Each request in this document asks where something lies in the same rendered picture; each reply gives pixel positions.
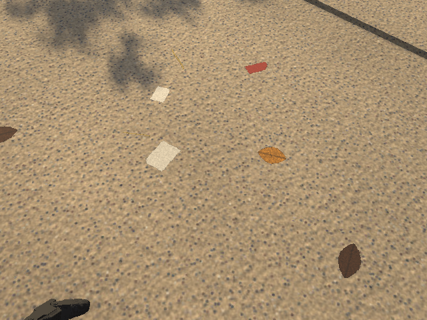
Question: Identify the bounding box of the left robot hand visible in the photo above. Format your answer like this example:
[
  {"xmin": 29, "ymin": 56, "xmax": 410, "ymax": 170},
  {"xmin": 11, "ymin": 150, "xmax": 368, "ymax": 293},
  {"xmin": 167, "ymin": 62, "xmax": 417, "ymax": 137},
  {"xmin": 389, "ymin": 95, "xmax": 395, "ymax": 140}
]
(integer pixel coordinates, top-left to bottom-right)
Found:
[{"xmin": 24, "ymin": 299, "xmax": 90, "ymax": 320}]

